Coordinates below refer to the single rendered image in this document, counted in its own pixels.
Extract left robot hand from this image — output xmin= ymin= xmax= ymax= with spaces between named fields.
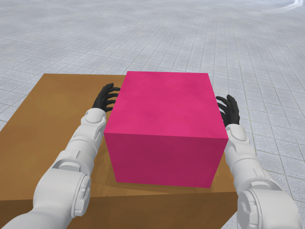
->
xmin=92 ymin=83 xmax=120 ymax=112

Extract right robot hand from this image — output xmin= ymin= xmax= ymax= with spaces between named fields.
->
xmin=216 ymin=94 xmax=240 ymax=128

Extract carton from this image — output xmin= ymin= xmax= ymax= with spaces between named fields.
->
xmin=103 ymin=71 xmax=229 ymax=188

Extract robot right forearm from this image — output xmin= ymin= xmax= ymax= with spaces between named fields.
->
xmin=224 ymin=124 xmax=301 ymax=223

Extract left robot upper arm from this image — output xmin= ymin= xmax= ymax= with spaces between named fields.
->
xmin=1 ymin=168 xmax=91 ymax=229

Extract right robot upper arm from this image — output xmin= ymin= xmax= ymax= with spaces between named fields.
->
xmin=237 ymin=188 xmax=300 ymax=229

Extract robot left forearm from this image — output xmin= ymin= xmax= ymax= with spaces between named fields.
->
xmin=33 ymin=108 xmax=106 ymax=207

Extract pedestal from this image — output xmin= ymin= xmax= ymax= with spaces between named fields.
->
xmin=0 ymin=73 xmax=238 ymax=229

